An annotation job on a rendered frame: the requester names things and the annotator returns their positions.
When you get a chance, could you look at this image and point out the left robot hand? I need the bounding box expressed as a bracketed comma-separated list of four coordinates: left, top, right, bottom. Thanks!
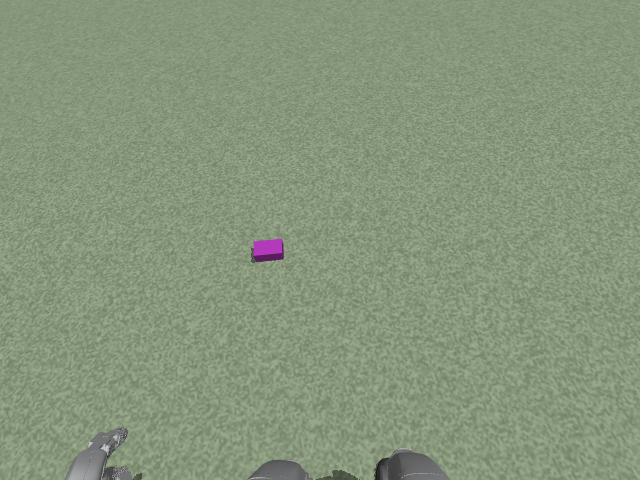
[65, 427, 133, 480]

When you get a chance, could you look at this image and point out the small box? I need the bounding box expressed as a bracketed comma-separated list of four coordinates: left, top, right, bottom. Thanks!
[254, 239, 284, 262]

